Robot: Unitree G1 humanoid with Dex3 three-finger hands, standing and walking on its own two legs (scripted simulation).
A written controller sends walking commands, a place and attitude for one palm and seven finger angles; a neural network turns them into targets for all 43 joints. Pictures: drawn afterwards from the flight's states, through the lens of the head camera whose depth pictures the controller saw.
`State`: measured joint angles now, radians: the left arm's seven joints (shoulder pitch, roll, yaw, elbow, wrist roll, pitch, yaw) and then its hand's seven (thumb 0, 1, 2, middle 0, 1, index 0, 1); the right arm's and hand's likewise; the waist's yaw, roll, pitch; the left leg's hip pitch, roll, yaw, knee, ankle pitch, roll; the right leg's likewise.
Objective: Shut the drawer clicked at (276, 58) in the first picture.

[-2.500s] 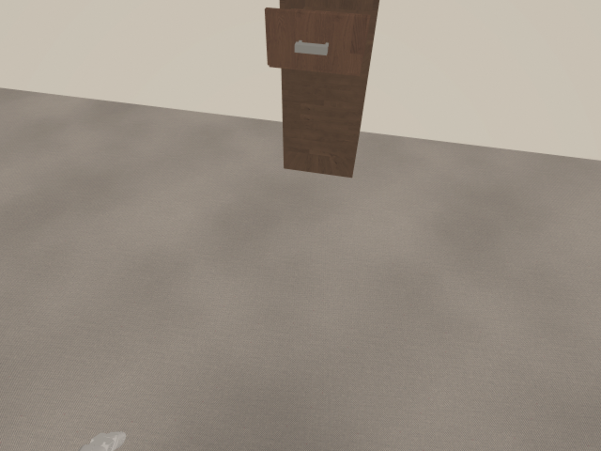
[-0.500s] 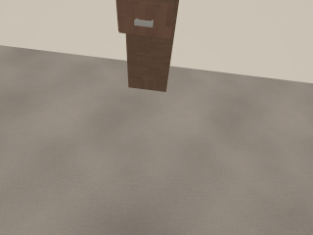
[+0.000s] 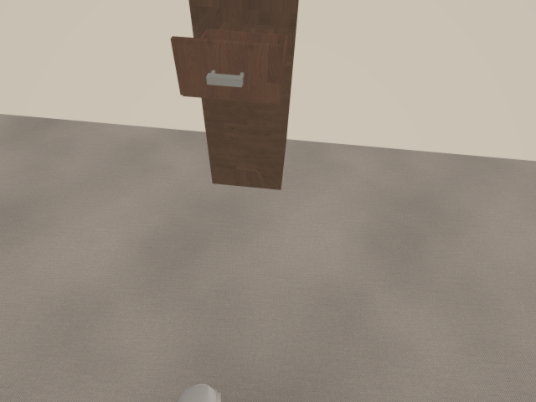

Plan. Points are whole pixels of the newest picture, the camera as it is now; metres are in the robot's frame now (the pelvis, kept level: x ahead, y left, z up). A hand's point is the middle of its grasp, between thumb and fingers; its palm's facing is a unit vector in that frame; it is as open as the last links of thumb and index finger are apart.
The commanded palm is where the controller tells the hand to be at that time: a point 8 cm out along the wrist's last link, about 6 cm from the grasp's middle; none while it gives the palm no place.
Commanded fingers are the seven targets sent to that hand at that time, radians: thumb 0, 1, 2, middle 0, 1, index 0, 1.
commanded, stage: walk to a spot facing it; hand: left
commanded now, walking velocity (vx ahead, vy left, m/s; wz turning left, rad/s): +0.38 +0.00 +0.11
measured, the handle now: (226, 77) +0.99 +0.15 +0.02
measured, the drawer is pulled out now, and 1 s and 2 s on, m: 0.30 0.30 0.30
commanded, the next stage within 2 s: take the last steps up to it in 0.58 s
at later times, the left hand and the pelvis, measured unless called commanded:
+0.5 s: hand (140, 365) +0.23 +0.24 -0.17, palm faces +0.06 -0.99 -0.14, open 7.4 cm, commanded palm none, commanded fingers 0.00 0.90 0.90 -0.20 -0.30 -0.20 -0.30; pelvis +0.21 +0.06 +0.01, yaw +0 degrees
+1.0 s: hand (198, 257) +0.46 +0.17 -0.16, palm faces -0.01 -0.97 -0.23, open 7.2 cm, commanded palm none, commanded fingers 0.00 0.90 0.90 -0.20 -0.30 -0.20 -0.30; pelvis +0.39 -0.02 +0.00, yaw -3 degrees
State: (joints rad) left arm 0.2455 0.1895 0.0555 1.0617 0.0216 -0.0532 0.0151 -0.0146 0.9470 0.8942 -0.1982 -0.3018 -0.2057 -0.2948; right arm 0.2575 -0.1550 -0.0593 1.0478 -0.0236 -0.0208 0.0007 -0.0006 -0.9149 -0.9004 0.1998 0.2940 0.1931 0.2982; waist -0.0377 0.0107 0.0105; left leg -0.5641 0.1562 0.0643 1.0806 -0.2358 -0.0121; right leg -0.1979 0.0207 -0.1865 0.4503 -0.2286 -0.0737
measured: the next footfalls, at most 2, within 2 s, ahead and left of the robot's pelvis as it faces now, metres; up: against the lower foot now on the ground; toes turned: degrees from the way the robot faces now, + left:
left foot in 0.22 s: +0.21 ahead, +0.15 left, +0.00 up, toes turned +12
right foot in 0.74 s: +0.47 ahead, -0.10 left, +0.00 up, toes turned -12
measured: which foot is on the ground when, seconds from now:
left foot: up 0.00-0.20, down 0.22-0.74, up 0.76-1.00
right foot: down 0.00-0.24, up 0.26-0.72, down 0.74-1.00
